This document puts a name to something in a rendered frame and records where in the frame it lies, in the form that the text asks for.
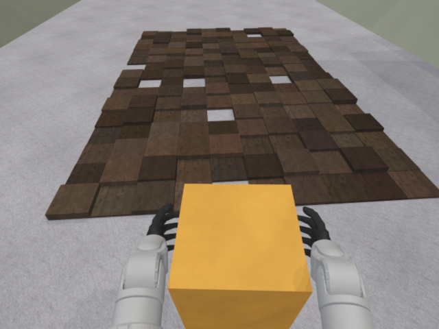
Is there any right robot forearm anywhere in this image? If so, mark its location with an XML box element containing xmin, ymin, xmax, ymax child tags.
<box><xmin>310</xmin><ymin>239</ymin><xmax>375</xmax><ymax>329</ymax></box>

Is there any right robot hand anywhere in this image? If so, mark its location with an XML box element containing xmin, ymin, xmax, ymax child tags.
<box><xmin>297</xmin><ymin>206</ymin><xmax>331</xmax><ymax>257</ymax></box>

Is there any left robot forearm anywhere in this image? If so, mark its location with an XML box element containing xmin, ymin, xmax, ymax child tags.
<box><xmin>108</xmin><ymin>234</ymin><xmax>168</xmax><ymax>329</ymax></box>

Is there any carton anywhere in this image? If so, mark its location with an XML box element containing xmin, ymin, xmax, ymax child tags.
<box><xmin>168</xmin><ymin>184</ymin><xmax>313</xmax><ymax>329</ymax></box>

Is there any left robot hand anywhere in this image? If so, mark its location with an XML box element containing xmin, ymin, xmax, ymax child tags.
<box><xmin>147</xmin><ymin>204</ymin><xmax>180</xmax><ymax>251</ymax></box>

